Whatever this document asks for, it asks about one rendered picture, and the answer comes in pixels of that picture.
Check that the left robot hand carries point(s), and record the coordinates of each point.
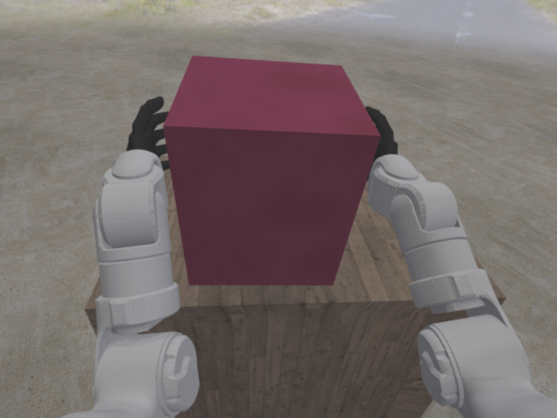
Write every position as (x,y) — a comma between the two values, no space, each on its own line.
(143,136)

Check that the left robot upper arm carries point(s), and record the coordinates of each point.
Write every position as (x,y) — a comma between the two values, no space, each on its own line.
(145,376)

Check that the right robot upper arm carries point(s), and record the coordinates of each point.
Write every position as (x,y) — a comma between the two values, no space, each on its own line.
(475,365)

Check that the right robot hand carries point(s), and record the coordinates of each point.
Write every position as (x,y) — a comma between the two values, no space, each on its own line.
(386,145)

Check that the right robot forearm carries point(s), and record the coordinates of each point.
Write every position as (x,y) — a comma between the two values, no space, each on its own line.
(424,215)

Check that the carton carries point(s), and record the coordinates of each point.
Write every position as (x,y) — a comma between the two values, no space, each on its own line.
(268,163)

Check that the left robot forearm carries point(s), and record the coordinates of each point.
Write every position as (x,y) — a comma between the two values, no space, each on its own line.
(133,244)

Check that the pedestal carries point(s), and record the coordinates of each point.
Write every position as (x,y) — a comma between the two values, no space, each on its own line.
(344,351)

